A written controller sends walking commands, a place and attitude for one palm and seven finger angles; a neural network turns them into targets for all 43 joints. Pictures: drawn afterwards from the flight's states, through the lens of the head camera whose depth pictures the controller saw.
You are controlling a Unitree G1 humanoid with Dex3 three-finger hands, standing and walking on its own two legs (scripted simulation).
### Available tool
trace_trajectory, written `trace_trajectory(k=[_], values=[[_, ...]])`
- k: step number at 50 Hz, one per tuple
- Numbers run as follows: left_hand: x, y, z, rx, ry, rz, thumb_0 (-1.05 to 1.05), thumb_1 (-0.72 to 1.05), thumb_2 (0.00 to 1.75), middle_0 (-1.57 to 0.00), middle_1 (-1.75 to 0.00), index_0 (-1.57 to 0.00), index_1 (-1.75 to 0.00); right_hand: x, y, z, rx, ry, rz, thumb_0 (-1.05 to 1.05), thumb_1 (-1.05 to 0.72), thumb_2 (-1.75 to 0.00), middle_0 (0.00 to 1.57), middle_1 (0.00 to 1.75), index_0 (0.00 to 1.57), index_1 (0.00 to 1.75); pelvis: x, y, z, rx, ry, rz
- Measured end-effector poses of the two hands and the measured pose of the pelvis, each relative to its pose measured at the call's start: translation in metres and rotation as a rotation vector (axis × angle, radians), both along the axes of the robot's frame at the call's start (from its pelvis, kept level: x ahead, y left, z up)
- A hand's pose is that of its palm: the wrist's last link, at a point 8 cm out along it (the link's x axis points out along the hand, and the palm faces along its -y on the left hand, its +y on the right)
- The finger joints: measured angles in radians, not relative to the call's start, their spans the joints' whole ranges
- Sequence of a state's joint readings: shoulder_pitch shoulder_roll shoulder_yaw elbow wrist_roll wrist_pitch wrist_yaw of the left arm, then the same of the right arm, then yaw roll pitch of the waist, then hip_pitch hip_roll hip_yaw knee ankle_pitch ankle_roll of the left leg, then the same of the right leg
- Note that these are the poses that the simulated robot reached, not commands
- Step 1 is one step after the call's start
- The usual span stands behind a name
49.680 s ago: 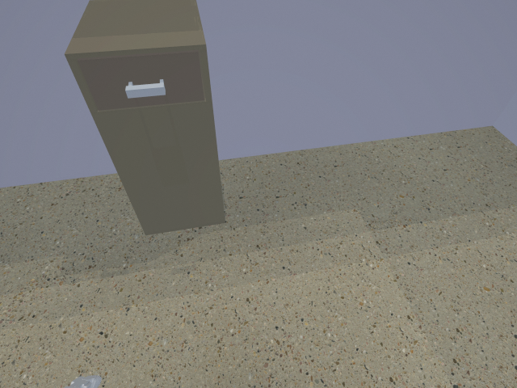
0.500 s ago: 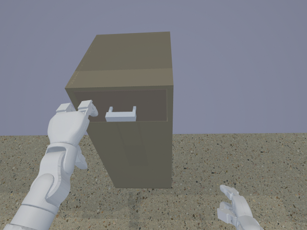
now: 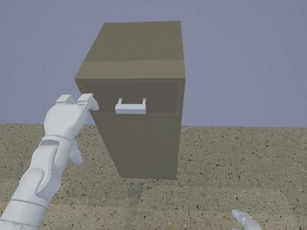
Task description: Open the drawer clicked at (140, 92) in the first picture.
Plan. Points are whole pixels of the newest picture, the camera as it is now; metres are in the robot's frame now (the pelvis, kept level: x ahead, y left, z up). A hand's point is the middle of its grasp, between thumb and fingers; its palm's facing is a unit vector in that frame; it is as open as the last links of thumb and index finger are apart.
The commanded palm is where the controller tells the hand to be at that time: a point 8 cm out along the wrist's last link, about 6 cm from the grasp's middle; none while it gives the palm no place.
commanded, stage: move the hooked fingers above the handle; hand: left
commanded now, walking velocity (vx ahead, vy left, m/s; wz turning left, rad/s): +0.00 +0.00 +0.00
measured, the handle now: (131, 104) +0.52 +0.17 -0.01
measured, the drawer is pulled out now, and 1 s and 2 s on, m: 0.00 0.00 0.00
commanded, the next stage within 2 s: none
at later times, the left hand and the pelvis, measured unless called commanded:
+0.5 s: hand (96, 123) +0.35 +0.21 +0.09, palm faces +0.03 -0.04 -1.00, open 13.8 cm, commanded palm +0.33 +0.22 +0.14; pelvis +0.00 -0.03 +0.00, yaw +0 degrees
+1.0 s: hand (108, 113) +0.41 +0.20 +0.07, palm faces -0.01 -0.04 -1.00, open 13.8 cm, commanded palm +0.39 +0.21 +0.12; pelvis +0.02 -0.04 -0.01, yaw -1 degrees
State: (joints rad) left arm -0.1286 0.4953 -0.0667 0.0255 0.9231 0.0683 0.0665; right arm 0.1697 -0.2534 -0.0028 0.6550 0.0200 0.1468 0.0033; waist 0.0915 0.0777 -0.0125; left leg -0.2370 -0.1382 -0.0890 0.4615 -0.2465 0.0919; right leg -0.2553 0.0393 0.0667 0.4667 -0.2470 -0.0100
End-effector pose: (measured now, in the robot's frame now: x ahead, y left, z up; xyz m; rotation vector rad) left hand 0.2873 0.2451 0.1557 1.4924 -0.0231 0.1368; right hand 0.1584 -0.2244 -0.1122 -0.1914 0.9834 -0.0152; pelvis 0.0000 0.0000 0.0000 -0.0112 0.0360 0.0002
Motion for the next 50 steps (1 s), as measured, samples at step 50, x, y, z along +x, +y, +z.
trace_trajectory(k=[50], values=[[0.099, -0.044, -0.036, 0.036, 0.112, -0.011, 0.00, -0.49, 0.30, -0.32, -1.20, -0.32, -1.20, -0.021, -0.075, -0.014, -0.078, 0.063, -0.164, 0.01, -0.91, -0.90, 0.20, 0.30, 0.20, 0.30, 0.017, -0.043, -0.011, 0.016, 0.121, -0.016]])
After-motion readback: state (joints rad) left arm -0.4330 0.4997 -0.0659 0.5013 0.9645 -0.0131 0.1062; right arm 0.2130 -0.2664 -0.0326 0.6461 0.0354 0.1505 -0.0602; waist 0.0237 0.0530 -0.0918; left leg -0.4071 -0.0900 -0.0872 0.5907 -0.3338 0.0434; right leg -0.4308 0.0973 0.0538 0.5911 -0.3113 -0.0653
